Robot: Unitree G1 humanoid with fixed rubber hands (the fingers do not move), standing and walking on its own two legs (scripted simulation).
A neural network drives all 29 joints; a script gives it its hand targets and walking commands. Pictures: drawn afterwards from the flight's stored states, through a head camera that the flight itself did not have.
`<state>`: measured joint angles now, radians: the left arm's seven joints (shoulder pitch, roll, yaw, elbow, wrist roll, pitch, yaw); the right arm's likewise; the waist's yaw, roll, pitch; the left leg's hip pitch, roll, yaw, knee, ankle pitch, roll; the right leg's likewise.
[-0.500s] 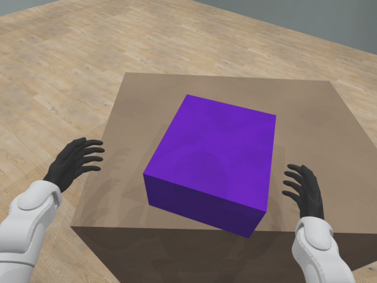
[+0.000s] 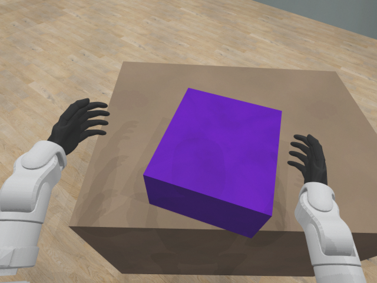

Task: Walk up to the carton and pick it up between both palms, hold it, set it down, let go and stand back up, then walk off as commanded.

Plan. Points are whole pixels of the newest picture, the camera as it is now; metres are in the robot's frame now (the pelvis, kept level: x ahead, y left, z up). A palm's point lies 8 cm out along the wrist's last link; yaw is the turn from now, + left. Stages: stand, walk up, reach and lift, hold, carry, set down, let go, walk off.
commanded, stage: reach and lift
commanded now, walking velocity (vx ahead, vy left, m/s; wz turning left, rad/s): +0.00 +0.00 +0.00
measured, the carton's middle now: (217, 156) +0.40 -0.04 -0.02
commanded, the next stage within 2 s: none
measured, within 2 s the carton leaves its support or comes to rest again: neither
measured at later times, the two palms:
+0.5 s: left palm (80, 111) +0.38 +0.25 +0.15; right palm (313, 149) +0.34 -0.21 +0.12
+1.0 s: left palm (102, 124) +0.41 +0.22 +0.09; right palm (300, 164) +0.34 -0.21 +0.06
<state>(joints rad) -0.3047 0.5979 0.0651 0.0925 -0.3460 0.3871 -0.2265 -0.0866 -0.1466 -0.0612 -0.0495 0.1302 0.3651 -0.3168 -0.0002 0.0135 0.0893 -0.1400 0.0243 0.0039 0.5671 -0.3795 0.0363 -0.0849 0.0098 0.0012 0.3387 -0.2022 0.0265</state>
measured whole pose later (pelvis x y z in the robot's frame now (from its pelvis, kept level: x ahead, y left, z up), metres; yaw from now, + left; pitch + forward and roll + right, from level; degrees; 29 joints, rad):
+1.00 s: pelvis -0.01 -0.01 +0.00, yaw +0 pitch +2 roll -4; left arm -0.77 0.49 -0.15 1.07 -0.35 -0.03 -0.17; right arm -0.55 -0.09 -0.10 0.83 0.13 -0.02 -0.28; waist -0.07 0.01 0.00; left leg -0.25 0.02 0.00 0.59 -0.36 0.04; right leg -0.21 0.01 0.00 0.38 -0.20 0.04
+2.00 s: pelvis -0.06 +0.00 -0.04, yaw -1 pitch +17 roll -4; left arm -0.98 0.36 -0.24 1.32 -0.35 -0.19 -0.08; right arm -0.77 -0.04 -0.17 1.08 0.13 -0.19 -0.30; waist -0.10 0.01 -0.15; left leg -0.79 0.01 0.00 0.86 -0.38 0.04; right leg -0.76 0.00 0.00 0.69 -0.23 0.05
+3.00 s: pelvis -0.06 +0.00 -0.04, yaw -1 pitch +18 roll -4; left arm -0.98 0.33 -0.10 1.32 -0.24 -0.21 -0.14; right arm -0.77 0.04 -0.36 1.08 0.04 -0.22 -0.28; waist -0.10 0.00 -0.16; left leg -0.79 0.01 0.00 0.86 -0.38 0.04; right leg -0.77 0.00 0.00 0.70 -0.24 0.05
